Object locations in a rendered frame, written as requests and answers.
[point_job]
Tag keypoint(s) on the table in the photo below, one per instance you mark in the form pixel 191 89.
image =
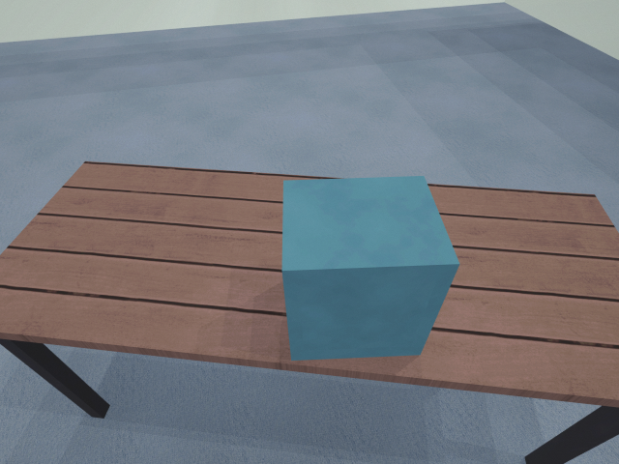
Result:
pixel 186 263

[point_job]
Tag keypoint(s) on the carton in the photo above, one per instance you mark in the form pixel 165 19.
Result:
pixel 366 266

